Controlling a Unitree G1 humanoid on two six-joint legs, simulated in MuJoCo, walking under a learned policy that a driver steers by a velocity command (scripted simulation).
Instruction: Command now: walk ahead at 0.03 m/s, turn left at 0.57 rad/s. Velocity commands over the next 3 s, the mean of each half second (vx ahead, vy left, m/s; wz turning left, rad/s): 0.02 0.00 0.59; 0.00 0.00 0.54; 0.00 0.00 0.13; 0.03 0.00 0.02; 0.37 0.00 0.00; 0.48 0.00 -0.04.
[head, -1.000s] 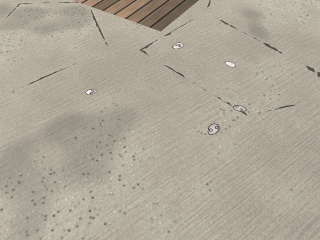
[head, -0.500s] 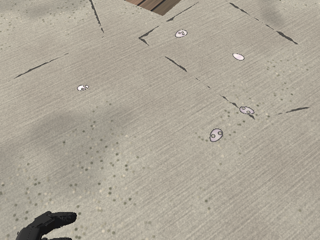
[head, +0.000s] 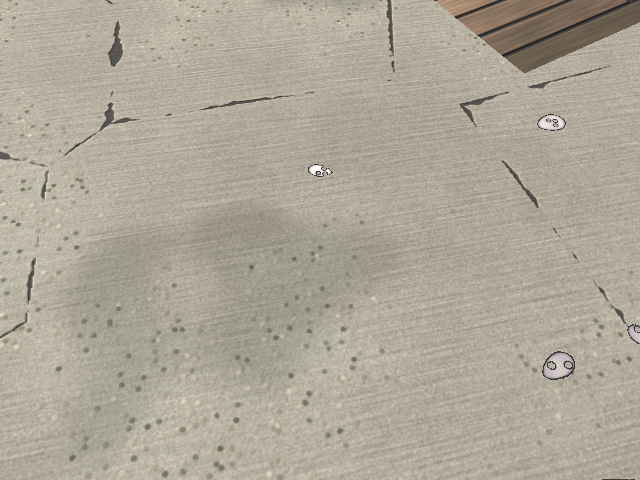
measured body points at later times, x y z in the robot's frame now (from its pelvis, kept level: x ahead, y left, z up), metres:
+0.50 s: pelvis +0.03 -0.04 +0.01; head +0.07 -0.05 +0.46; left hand +0.08 +0.27 -0.08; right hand +0.27 -0.28 -0.09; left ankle -0.02 +0.08 -0.65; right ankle +0.07 -0.15 -0.73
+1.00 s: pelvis +0.01 +0.00 +0.01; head +0.03 +0.05 +0.46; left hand -0.02 +0.33 -0.10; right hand +0.30 -0.14 -0.06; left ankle -0.03 +0.09 -0.73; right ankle +0.10 -0.13 -0.66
